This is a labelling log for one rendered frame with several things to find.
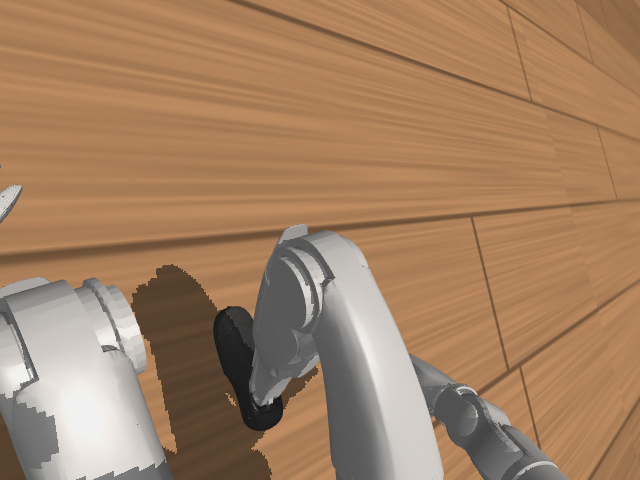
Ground right robot hand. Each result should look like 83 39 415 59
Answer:
409 354 458 418

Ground right robot arm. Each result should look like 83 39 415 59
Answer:
434 383 569 480

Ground left robot hand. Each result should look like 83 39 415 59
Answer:
0 164 23 223

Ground right robot foot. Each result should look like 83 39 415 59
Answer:
213 306 283 431

